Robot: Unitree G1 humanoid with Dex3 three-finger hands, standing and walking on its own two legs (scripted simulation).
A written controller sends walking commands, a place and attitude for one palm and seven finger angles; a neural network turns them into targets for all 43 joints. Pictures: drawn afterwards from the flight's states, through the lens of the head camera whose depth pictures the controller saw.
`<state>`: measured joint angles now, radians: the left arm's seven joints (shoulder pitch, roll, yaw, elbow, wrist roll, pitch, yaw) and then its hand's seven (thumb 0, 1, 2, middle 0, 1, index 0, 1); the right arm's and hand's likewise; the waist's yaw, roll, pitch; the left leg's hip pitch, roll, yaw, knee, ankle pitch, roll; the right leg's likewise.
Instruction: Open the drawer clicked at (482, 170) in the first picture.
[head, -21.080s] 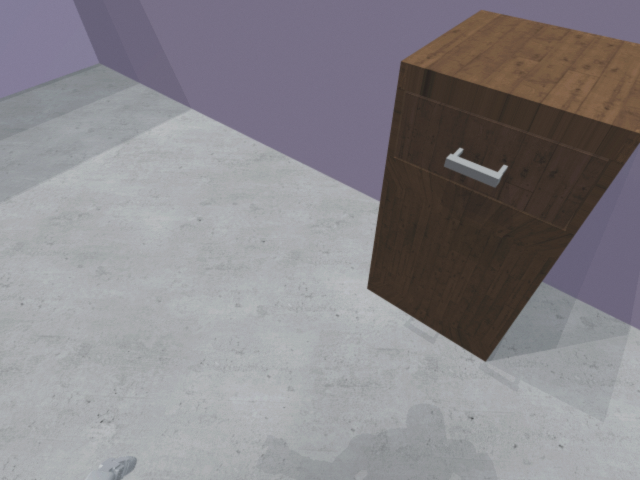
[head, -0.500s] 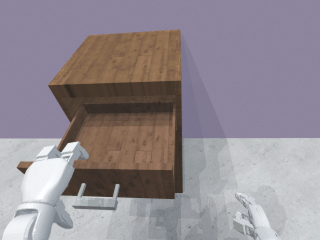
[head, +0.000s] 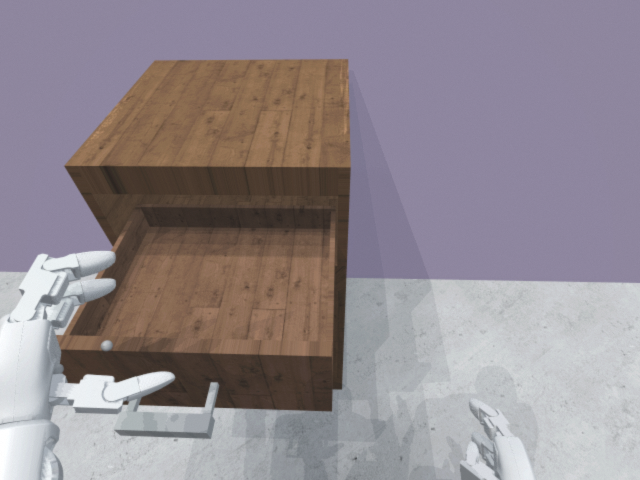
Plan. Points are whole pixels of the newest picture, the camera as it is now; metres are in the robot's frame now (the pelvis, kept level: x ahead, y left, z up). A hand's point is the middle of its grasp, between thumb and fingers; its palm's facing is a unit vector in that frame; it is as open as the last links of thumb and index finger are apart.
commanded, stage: draw the hand back to the body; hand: left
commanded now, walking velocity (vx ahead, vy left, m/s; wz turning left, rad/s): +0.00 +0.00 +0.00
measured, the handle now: (170, 407) +0.21 +0.24 -0.05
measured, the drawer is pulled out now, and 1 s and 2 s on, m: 0.30 0.30 0.30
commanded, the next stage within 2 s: step back with the hand held close in 0.66 s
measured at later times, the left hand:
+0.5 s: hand (80, 349) +0.19 +0.25 +0.15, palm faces +0.43 -0.81 -0.39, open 8.3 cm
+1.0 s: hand (84, 357) +0.18 +0.25 +0.15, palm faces +0.34 -0.82 -0.46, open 7.4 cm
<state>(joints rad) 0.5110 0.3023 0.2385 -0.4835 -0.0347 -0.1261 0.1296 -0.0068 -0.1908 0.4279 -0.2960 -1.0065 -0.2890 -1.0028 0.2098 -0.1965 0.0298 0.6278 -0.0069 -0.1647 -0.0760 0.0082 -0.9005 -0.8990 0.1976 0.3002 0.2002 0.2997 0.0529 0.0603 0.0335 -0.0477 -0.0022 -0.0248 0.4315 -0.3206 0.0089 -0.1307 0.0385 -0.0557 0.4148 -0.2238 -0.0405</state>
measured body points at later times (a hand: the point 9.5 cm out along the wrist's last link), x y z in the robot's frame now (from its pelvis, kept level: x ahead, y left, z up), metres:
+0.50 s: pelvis +0.00 +0.00 +0.00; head +0.00 -0.02 +0.45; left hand +0.16 +0.29 +0.18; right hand +0.21 -0.21 -0.08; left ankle -0.05 +0.11 -0.74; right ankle +0.01 -0.09 -0.74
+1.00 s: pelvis -0.02 +0.01 +0.00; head +0.02 +0.00 +0.45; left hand +0.16 +0.29 +0.17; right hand +0.16 -0.23 -0.09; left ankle -0.05 +0.11 -0.74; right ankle +0.01 -0.09 -0.74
